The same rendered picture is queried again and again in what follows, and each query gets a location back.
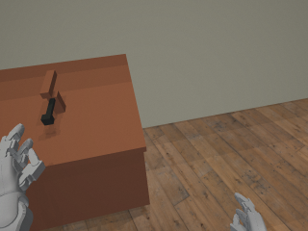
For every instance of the robot left forearm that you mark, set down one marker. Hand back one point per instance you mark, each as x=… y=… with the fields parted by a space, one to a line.
x=15 y=214

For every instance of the tap lever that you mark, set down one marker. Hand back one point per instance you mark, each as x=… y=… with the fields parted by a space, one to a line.
x=48 y=118

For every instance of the counter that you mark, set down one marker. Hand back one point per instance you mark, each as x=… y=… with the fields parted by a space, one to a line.
x=93 y=152

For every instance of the right robot hand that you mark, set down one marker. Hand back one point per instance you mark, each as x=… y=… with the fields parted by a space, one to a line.
x=251 y=219

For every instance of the left robot hand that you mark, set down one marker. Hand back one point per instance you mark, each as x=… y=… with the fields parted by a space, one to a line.
x=13 y=178

